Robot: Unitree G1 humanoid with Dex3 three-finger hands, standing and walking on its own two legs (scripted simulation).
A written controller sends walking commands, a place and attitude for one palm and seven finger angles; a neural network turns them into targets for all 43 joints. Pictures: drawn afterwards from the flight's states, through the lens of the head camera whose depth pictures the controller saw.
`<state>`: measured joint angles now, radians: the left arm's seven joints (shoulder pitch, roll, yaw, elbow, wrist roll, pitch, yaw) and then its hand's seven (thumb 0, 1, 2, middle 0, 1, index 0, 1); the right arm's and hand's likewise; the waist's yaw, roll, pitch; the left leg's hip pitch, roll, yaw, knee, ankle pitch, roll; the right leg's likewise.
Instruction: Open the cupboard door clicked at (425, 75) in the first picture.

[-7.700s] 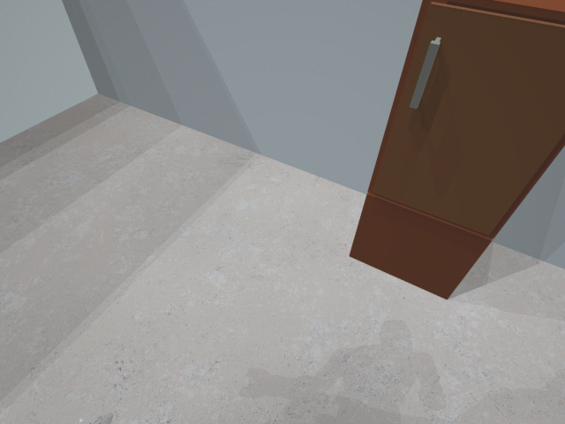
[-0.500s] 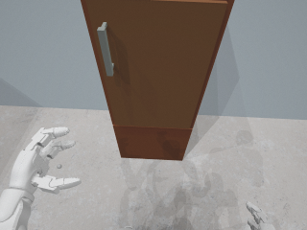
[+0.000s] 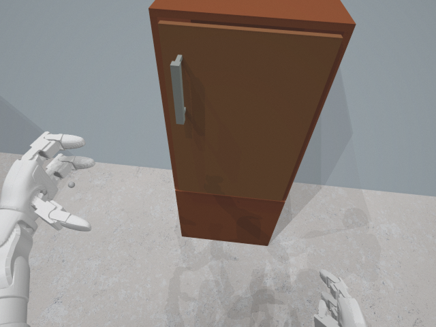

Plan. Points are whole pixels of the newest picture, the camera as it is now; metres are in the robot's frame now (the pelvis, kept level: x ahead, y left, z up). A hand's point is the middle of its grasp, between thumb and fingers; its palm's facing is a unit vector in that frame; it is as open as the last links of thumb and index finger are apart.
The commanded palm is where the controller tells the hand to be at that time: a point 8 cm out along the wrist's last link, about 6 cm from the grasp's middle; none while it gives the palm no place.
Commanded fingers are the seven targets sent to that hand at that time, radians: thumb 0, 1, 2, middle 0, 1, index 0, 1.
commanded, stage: raise the hand with hooked fingers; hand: left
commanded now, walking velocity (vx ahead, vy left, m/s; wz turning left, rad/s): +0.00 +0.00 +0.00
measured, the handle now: (180, 91) +0.60 +0.17 +0.12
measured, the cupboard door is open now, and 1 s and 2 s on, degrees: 0 0 0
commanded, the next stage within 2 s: move the hooked fingers beside the handle in 0.54 s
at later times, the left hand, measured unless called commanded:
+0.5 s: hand (93, 181) +0.29 +0.24 +0.13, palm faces +0.05 -1.00 -0.03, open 14.0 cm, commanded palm +0.26 +0.29 +0.13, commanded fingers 0.00 -0.50 0.30 -0.30 -1.20 -0.30 -1.20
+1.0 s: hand (120, 154) +0.36 +0.22 +0.13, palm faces +0.00 -1.00 -0.01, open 14.0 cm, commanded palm +0.33 +0.28 +0.13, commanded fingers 0.00 -0.50 0.30 -0.30 -1.20 -0.30 -1.20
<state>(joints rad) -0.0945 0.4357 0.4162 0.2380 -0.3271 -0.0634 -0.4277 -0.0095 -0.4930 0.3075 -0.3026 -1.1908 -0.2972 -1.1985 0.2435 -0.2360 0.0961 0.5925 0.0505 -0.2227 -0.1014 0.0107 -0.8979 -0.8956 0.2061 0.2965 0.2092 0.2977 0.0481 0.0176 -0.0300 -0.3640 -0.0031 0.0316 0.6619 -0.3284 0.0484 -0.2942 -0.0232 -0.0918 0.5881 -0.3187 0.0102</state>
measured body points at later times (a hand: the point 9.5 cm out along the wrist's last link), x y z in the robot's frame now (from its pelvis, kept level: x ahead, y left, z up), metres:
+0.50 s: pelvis +0.00 -0.03 +0.01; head +0.00 -0.03 +0.46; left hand +0.29 +0.30 +0.14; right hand +0.16 -0.27 -0.07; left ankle +0.01 +0.08 -0.73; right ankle -0.01 -0.13 -0.73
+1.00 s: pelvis -0.01 -0.04 +0.00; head +0.02 -0.04 +0.45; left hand +0.35 +0.28 +0.13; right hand +0.13 -0.29 -0.09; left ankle +0.01 +0.08 -0.73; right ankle -0.01 -0.13 -0.73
